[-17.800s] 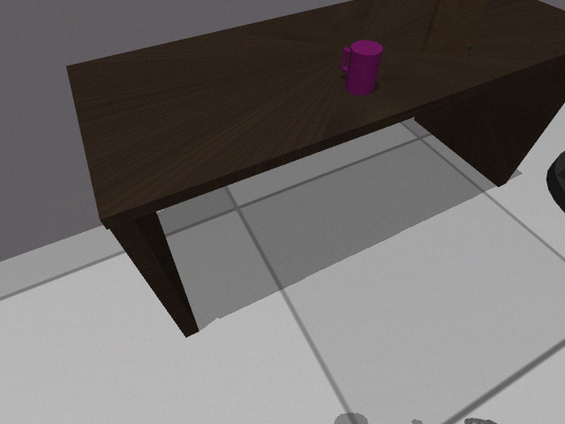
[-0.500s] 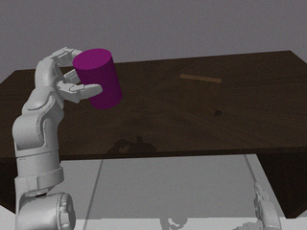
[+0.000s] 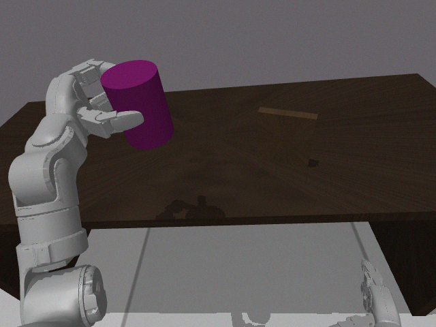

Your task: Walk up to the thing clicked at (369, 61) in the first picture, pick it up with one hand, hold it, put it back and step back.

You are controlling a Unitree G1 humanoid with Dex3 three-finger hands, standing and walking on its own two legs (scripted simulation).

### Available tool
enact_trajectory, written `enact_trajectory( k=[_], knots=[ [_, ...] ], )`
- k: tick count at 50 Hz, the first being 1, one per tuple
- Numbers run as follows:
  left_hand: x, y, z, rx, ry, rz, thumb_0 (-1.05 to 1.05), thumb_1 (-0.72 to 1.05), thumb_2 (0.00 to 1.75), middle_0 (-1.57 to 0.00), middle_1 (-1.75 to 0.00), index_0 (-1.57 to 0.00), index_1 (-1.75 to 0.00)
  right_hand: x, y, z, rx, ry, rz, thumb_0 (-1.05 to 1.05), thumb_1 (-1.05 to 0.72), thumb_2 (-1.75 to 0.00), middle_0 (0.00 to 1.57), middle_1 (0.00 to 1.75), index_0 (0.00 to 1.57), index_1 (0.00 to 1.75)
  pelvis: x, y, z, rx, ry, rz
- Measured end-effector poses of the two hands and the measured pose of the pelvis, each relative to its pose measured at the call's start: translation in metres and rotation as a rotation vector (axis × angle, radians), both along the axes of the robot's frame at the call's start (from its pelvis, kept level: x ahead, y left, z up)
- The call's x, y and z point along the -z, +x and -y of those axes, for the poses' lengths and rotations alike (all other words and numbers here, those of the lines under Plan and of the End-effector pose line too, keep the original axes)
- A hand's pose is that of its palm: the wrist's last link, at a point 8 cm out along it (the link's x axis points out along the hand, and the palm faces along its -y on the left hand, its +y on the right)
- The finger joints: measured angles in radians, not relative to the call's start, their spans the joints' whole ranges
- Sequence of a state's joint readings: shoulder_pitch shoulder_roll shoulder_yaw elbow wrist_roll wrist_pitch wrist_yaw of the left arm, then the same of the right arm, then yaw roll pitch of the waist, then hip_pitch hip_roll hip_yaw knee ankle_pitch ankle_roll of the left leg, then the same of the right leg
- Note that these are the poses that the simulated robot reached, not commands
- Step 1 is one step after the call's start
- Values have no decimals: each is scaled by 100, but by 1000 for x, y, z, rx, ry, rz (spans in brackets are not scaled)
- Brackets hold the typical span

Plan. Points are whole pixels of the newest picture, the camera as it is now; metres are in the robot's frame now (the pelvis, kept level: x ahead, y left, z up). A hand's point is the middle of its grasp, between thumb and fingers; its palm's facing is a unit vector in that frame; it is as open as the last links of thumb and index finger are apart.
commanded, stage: hold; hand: left
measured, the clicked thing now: (141, 100) +0.37 +0.13 +0.28
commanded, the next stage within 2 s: crouch in 1.92 s
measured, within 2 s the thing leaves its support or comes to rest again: neither
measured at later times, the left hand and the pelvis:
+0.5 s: hand (114, 99) +0.35 +0.17 +0.30, palm faces +0.15 -0.99 +0.02, open 10.8 cm; pelvis +0.00 +0.00 +0.00, yaw +0 degrees
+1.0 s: hand (116, 102) +0.35 +0.17 +0.29, palm faces +0.14 -0.99 +0.02, open 10.8 cm; pelvis +0.00 +0.00 +0.00, yaw +0 degrees
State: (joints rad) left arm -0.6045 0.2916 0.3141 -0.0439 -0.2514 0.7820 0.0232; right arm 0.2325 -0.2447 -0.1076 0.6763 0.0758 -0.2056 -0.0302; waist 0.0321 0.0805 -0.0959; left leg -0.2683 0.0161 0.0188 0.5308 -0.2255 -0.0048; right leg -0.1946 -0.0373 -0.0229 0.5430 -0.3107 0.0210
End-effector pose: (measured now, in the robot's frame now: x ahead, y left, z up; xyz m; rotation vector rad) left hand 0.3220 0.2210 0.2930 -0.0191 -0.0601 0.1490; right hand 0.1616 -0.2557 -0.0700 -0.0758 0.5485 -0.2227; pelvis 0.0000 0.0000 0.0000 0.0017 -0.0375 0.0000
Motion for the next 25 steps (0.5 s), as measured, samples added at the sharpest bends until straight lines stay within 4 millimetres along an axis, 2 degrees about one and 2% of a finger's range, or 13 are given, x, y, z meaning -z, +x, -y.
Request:
enact_trajectory(
  k=[10,21,25],
  knots=[
    [11,-4,4,7,5,-9,-1,-61,74,-83,-124,-86,-125,2,-5,1,1,7,-10,-1,51,-5,6,5,5,5,0,-1,1,3,-1,-3],
    [-2,-2,5,-5,3,15,-1,-61,74,-83,-125,-85,-125,2,-3,7,22,-7,-6,-1,51,-6,6,5,5,5,1,-2,2,1,0,-2],
    [-1,-1,4,-2,3,4,-1,-61,74,-83,-125,-85,-126,2,-3,5,16,-1,-3,-1,51,-6,6,5,5,5,1,-1,2,1,1,-5]
  ],
)
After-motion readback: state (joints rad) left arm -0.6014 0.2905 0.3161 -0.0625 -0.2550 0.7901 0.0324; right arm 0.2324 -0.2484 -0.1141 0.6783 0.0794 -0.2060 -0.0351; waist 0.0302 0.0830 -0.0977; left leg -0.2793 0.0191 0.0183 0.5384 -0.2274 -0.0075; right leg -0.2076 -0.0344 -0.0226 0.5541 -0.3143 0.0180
